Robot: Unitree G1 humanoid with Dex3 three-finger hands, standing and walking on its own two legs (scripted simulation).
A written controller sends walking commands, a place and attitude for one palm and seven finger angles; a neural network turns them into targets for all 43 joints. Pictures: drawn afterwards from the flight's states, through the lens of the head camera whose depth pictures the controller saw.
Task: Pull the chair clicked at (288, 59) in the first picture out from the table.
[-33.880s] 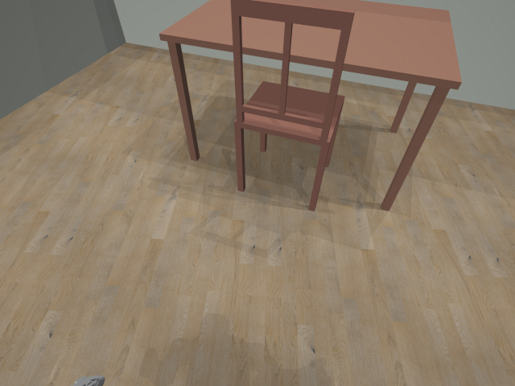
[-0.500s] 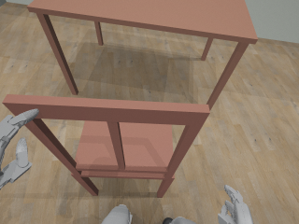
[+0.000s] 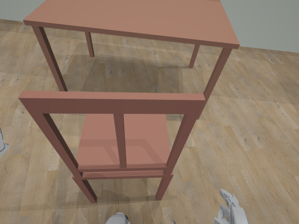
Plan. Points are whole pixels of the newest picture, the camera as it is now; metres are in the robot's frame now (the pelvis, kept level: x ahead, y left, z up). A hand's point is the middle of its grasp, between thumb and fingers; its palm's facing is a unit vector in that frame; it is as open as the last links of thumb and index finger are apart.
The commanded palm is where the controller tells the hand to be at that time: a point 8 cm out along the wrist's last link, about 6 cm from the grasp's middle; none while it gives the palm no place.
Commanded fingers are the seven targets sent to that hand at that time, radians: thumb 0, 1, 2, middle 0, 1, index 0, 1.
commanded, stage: step back with the hand held close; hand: left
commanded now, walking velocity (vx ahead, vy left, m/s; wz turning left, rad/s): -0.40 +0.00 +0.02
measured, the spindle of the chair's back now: (121, 144) +0.35 +0.12 -0.05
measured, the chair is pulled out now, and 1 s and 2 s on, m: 0.57 0.57 0.57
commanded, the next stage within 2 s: stop stepping back and stand still in 0.22 s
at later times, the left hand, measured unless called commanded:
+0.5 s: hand out of the picture +0.08 +0.21 +0.18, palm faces +0.30 -0.77 -0.56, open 7.4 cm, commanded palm +0.03 +0.26 +0.19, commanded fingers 0.00 0.90 0.90 -0.20 -0.30 -0.20 -0.30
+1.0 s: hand out of the picture -0.01 +0.24 +0.19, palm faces +0.46 -0.72 -0.52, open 7.4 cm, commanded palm -0.07 +0.27 +0.19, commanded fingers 0.00 0.90 0.90 -0.20 -0.30 -0.20 -0.30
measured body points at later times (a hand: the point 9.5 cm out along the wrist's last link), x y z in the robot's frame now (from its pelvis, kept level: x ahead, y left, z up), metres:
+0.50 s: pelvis -0.13 -0.03 +0.01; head -0.10 -0.02 +0.46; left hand +0.06 +0.25 +0.21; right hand +0.05 -0.27 -0.06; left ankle -0.02 +0.10 -0.72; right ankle -0.10 -0.16 -0.72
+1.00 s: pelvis -0.20 -0.04 +0.01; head -0.22 -0.05 +0.46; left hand -0.05 +0.27 +0.22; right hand -0.08 -0.27 -0.10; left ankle -0.19 +0.07 -0.72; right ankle -0.19 -0.14 -0.72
